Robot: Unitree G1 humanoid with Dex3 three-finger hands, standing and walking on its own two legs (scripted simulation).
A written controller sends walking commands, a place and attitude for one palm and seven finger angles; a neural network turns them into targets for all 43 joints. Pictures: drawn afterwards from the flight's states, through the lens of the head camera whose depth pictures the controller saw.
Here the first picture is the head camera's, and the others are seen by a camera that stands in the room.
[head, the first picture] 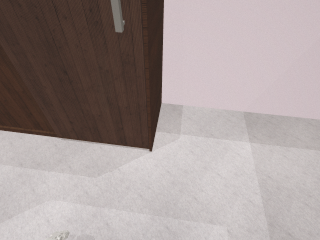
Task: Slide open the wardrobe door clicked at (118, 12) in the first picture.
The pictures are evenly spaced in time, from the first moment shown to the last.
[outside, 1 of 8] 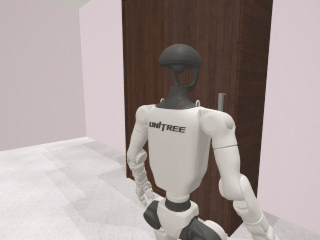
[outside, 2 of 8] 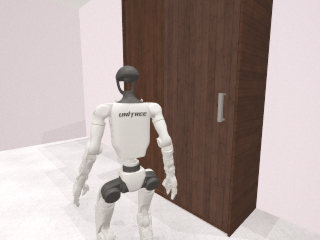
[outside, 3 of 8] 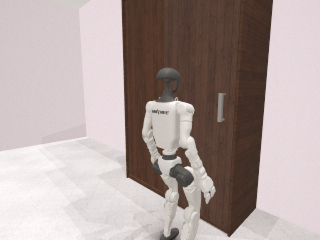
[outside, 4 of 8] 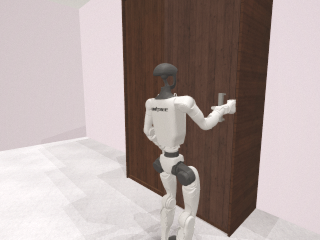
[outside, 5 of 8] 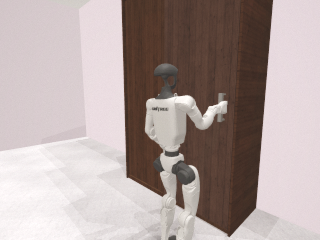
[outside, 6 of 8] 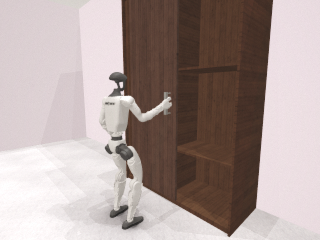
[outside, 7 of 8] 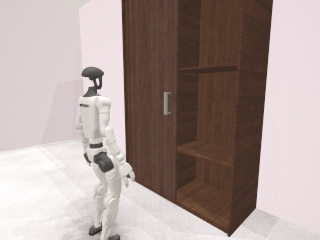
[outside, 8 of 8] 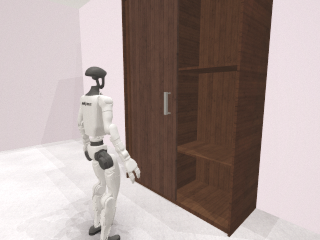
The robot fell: no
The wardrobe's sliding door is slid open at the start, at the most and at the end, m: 0.00 0.56 0.56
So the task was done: yes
